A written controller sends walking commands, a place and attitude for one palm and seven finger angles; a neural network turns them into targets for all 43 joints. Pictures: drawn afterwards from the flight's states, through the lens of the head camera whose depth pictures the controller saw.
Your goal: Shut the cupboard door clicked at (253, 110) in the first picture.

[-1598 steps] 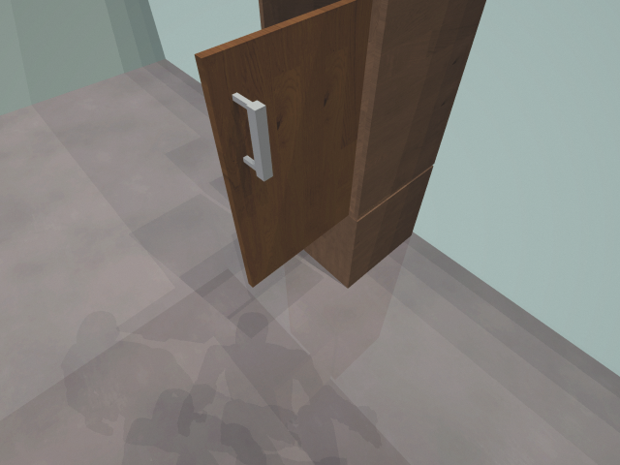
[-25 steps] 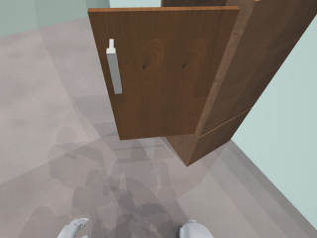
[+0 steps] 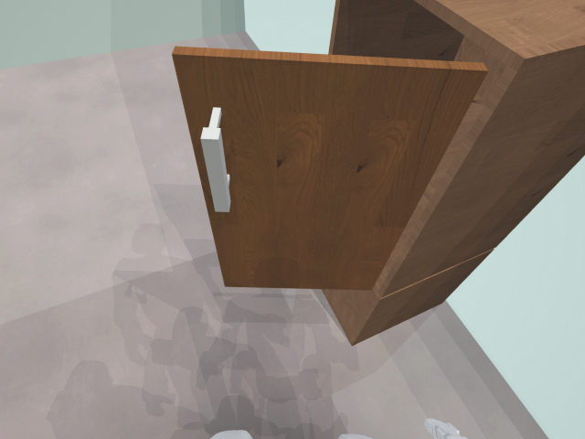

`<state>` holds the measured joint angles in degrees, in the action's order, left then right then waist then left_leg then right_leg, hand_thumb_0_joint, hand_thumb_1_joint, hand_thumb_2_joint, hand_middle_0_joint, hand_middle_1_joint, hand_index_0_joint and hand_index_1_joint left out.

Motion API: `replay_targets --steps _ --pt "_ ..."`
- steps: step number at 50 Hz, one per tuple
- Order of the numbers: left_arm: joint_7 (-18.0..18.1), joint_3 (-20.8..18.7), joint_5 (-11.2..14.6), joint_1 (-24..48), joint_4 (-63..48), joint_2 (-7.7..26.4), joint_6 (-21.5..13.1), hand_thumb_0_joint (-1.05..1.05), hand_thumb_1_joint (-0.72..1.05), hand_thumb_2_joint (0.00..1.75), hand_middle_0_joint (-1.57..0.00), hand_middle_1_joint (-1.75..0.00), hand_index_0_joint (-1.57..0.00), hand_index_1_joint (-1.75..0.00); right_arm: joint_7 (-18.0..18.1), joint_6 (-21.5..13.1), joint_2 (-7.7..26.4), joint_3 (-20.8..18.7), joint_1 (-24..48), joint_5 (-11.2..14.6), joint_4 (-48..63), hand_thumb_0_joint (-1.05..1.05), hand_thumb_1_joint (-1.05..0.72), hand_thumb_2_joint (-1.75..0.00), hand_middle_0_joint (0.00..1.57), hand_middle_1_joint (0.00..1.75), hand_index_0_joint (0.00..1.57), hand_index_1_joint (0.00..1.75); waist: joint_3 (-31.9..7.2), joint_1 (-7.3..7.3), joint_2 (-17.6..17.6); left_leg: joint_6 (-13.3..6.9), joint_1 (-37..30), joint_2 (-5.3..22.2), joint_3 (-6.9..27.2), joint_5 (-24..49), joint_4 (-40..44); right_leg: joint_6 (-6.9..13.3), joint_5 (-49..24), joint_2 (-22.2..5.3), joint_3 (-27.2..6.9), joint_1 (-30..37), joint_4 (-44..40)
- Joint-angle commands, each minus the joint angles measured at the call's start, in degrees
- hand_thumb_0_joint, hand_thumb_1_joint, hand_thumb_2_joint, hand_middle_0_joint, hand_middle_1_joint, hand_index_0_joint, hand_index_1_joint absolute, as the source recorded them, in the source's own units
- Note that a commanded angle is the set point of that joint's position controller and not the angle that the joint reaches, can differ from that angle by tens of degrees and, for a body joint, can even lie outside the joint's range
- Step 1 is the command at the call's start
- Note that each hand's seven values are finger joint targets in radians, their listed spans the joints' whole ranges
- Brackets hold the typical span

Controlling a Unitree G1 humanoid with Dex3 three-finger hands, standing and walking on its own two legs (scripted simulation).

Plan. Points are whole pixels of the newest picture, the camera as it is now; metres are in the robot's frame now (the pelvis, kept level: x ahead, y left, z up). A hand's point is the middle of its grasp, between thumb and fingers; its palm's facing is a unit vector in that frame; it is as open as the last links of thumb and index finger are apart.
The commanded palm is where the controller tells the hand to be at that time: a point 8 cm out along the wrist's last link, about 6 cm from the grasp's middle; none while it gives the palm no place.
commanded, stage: come to a stop and stand still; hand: left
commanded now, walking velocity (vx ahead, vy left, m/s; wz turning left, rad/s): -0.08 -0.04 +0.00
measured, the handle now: (219, 162) +0.44 +0.15 +0.12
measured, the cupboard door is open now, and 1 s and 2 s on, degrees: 65 65 65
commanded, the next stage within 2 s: look again from close up in 2.00 s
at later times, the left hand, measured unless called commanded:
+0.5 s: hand out of the picture +0.00 +0.15 -0.18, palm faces -0.01 -0.97 -0.23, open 7.4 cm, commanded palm none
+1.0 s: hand out of the picture -0.11 +0.16 -0.18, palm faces +0.03 -0.98 -0.19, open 7.4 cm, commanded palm none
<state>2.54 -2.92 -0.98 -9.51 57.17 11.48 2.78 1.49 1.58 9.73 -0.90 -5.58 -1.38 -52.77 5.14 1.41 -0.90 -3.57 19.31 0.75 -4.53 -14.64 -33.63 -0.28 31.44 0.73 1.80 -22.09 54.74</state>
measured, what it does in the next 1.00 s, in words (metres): steps on the spot: right foot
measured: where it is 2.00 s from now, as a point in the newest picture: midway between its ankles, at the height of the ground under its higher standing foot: outside the picture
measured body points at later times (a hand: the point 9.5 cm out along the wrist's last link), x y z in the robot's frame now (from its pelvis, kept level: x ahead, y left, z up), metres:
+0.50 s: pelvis -0.06 -0.03 -0.02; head -0.08 -0.03 +0.43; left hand +0.00 +0.20 -0.16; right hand -0.05 -0.27 -0.16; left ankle +0.04 +0.08 -0.73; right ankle -0.05 -0.17 -0.73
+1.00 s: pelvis -0.09 -0.02 +0.00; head -0.11 -0.01 +0.45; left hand -0.11 +0.21 -0.16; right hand -0.06 -0.26 -0.15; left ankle +0.03 +0.08 -0.73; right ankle -0.06 -0.17 -0.73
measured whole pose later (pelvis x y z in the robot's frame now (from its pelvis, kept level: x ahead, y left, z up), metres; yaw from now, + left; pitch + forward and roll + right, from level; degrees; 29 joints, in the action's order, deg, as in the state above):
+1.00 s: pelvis -0.09 -0.02 +0.00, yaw +0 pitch -3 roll -1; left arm 1.3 -0.2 -1.5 -22.0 59.8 10.5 -0.1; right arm 0.3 0.5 10.6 -1.5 -16.0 -0.8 -59.4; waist 0.6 0.0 -0.3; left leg -1.2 21.8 -0.4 0.2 -10.0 -29.7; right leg -0.8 17.7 -0.5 -2.7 -14.6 32.2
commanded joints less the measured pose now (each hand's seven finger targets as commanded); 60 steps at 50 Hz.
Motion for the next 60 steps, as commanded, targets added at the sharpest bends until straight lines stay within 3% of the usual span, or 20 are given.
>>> replay_targets --steps 1,5,6,7,8,9,10,11,13,16,19,24,26,29,31,36,45,53,58,60 --pt "-0.1 -1.4 0.3 -3.8 -3.9 4.7 -0.4 0.0 0.9 0.9 -0.2 -0.3 -0.2 -0.3 1.3 -0.3 11.3 -3.2 -4.9 -0.1 2.5 0.0 -0.9 -0.9 0.2 0.3 0.2 0.3 -11.9 -1.63 5.6 -8.9 -15.5 17.0 12.1 46.0 8.6 -1.9 -0.5 -0.5 -4.9 -5.4 11.6" --pt "-0.6 -0.8 0.1 -3.1 -4.8 3.8 -0.1 0.0 0.9 0.9 -0.2 -0.3 -0.2 -0.3 0.9 -0.2 11.1 -3.4 -5.4 0.0 1.7 0.0 -0.9 -0.9 0.2 0.3 0.2 0.3 -11.2 -2.73 8.8 -7.8 -13.1 15.8 12.0 33.0 10.9 -1.8 -0.9 -1.1 -2.5 -0.2 -1.4" --pt "0.8 0.6 0.9 -10.5 -2.8 4.8 -2.3 0.0 0.9 0.9 -0.2 -0.3 -0.2 -0.3 0.4 -2.0 14.4 -4.8 -1.6 0.7 3.1 0.0 -0.9 -0.9 0.2 0.3 0.2 0.3 -17.9 0.64 6.9 -4.3 -21.5 16.8 10.5 44.4 -2.3 0.1 -3.1 -4.3 -6.1 -3.5 -13.4" --pt "0.7 0.6 0.2 -11.9 -3.3 4.6 -3.7 0.0 0.9 0.9 -0.2 -0.3 -0.2 -0.3 0.3 -1.8 13.0 -4.2 -1.6 0.7 5.0 0.0 -0.9 -0.9 0.2 0.3 0.2 0.3 -15.2 0.93 7.1 -1.7 -21.2 11.5 7.6 44.8 -7.5 -0.3 -18.4 -3.2 -2.9 0.4 -33.0" --pt "0.5 0.3 -0.5 -9.6 -4.9 7.2 -3.8 0.0 0.9 0.9 -0.2 -0.3 -0.2 -0.3 -0.8 -1.7 6.2 -3.1 -6.5 1.0 5.5 0.0 -0.9 -0.9 0.2 0.3 0.2 0.3 -11.6 -1.4 -6.5 1.9 -2.8 5.2 4.6 20.3 -8.6 1.3 -39.4 -8.0 -9.4 10.5 -31.2" --pt "0.6 0.1 -0.8 -8.1 -6.5 9.0 -4.4 0.0 0.9 0.9 -0.2 -0.3 -0.2 -0.3 -1.2 -1.4 4.7 -2.5 -6.4 0.8 6.7 0.0 -0.9 -0.9 0.2 0.3 0.2 0.3 -9.8 -2.36 -9.7 4.0 2.2 1.2 1.6 -4.2 -8.3 6.3 -48.6 -15.3 -15.7 10.8 -28.3" --pt "0.5 0.6 -1.5 -7.7 -7.4 10.5 -4.7 0.0 0.9 0.9 -0.2 -0.3 -0.2 -0.3 -1.3 -1.4 3.5 -2.5 -7.0 0.5 7.2 0.0 -0.9 -0.9 0.2 0.3 0.2 0.3 -8.8 -3.29 0.2 4.6 -1.7 -1.4 1.0 -5.0 -2.4 7.0 -52.3 -15.2 -12.2 7.7 -23.4" --pt "0.4 0.5 -1.2 -6.9 -7.8 11.5 -4.2 0.0 0.9 0.9 -0.2 -0.3 -0.2 -0.3 -1.5 -1.1 3.9 -2.8 -6.6 0.6 6.7 0.0 -0.9 -0.9 0.2 0.3 0.2 0.3 -10.4 -3.43 2.6 3.6 -5.5 -1.9 0.4 2.3 -2.2 5.2 -44.9 -11.3 -11.5 6.0 -20.9" --pt "0.5 0.4 -0.7 -5.9 -8.7 9.7 -3.5 0.0 0.9 0.9 -0.2 -0.3 -0.2 -0.3 -1.4 -0.9 6.3 -3.1 -7.5 0.7 7.1 0.0 -0.9 -0.9 0.2 0.3 0.2 0.3 -9.4 -3.01 -5.6 1.8 -5.2 1.9 3.1 9.4 -4.1 3.7 -30.9 -8.2 -8.4 3.5 -21.4" --pt "0.2 0.7 -0.8 -5.2 -9.6 9.1 -2.4 0.0 0.9 0.9 -0.2 -0.3 -0.2 -0.3 -1.6 -0.2 7.0 -3.4 -8.3 0.4 6.9 0.0 -0.9 -0.9 0.2 0.3 0.2 0.3 -1.4 -3.59 -4.6 2.1 -1.9 1.7 4.5 -8.2 -0.4 4.0 -4.2 -7.6 -9.5 -5.4 -27.3" --pt "0.2 0.5 -0.6 -6.8 -10.0 8.8 -1.9 0.0 0.9 0.9 -0.2 -0.3 -0.2 -0.3 -1.7 -0.2 7.8 -3.2 -10.6 0.0 5.9 0.0 -0.9 -0.9 0.2 0.3 0.2 0.3 2.7 -3.26 -0.4 1.6 2.5 2.2 6.6 -14.4 3.9 3.5 6.6 -5.3 -8.2 -7.6 -27.2" --pt "0.1 0.3 -0.4 -11.8 -8.6 6.8 -2.0 0.0 0.9 0.9 -0.2 -0.3 -0.2 -0.3 -1.4 -0.7 8.1 -2.9 -12.8 -0.3 4.2 0.0 -0.9 -0.9 0.2 0.3 0.2 0.3 0.2 -1.5 3.1 0.7 6.5 4.0 11.0 -19.6 10.8 2.8 4.3 -2.6 -5.2 -1.7 -25.1" --pt "0.0 0.3 -0.3 -13.0 -7.6 6.4 -2.2 0.0 0.9 0.9 -0.2 -0.3 -0.2 -0.3 -1.3 -0.7 7.6 -2.7 -12.9 -0.2 3.4 0.0 -0.9 -0.9 0.2 0.3 0.2 0.3 0.1 -1.01 0.7 1.2 6.8 2.9 10.3 -18.5 10.0 3.5 4.8 -3.1 -6.9 -1.1 -27.1" --pt "-0.2 0.4 -0.1 -12.0 -7.1 6.6 -2.8 0.0 0.9 0.9 -0.2 -0.3 -0.2 -0.3 -1.2 -1.0 5.7 -2.3 -14.8 0.0 1.7 0.0 -0.9 -0.9 0.2 0.3 0.2 0.3 -0.7 -1.99 -2.2 2.2 2.0 1.0 7.1 -10.9 5.5 4.5 4.9 -5.8 -10.8 -3.9 -31.4" --pt "-0.3 0.6 0.0 -10.5 -6.8 6.7 -3.0 0.0 0.9 0.9 -0.2 -0.3 -0.2 -0.3 -1.1 -1.4 5.6 -2.1 -16.8 0.1 0.4 0.0 -0.9 -0.9 0.2 0.3 0.2 0.3 -1.8 -2.99 -1.2 2.2 -1.4 1.5 8.0 -9.4 6.1 4.2 3.9 -5.5 -10.2 -5.3 -31.2" --pt "-0.3 0.7 -0.1 -14.0 -4.0 5.3 -3.0 0.0 0.9 0.9 -0.2 -0.3 -0.2 -0.3 -0.8 -1.9 7.7 -2.3 -15.2 0.2 -1.4 0.0 -0.9 -0.9 0.2 0.3 0.2 0.3 0.2 -1.34 2.4 1.1 3.9 4.1 13.4 -17.2 14.4 2.8 -0.3 -2.4 -6.9 0.7 -28.5" --pt "-0.8 1.1 -0.2 -14.4 -0.8 6.3 -4.0 0.0 0.9 0.9 -0.2 -0.3 -0.2 -0.3 -0.6 -2.1 8.1 -2.4 -13.2 0.6 -3.9 0.0 -0.9 -0.9 0.2 0.3 0.2 0.3 -0.9 -2.09 0.3 2.1 -2.4 2.5 11.0 -11.4 11.4 3.2 0.6 -4.2 -9.9 -2.2 -33.3" --pt "-1.2 0.7 -0.5 -15.1 0.8 7.6 -3.6 0.0 0.9 0.9 -0.2 -0.3 -0.2 -0.3 -0.5 -2.2 11.1 -3.0 -9.3 0.5 -4.0 0.0 -0.9 -0.9 0.2 0.3 0.2 0.3 -0.4 -1.12 3.3 1.6 -0.1 3.1 13.7 -17.2 15.4 2.7 -0.1 -2.7 -8.0 0.2 -31.2" --pt "-1.6 -0.1 -0.6 -16.1 1.2 9.0 -2.9 0.0 0.9 0.9 -0.2 -0.3 -0.2 -0.3 -0.5 -1.4 12.0 -3.6 -7.2 0.4 -3.3 0.0 -0.9 -0.9 0.2 0.3 0.2 0.3 -2.2 -0.59 0.6 2.6 -1.2 0.2 11.0 -15.9 11.4 3.5 3.4 -3.4 -8.8 -0.7 -33.0" --pt "-1.6 -0.8 -0.7 -13.1 0.2 10.6 -2.5 0.0 0.9 0.9 -0.2 -0.3 -0.2 -0.3 -0.5 -0.7 11.7 -4.0 -8.8 0.2 -3.3 0.0 -0.9 -0.9 0.2 0.3 0.2 0.3 -2.3 -2.22 -3.9 3.5 -6.5 -2.4 8.0 -10.7 2.0 4.8 8.3 -5.9 -11.5 -7.9 -37.2"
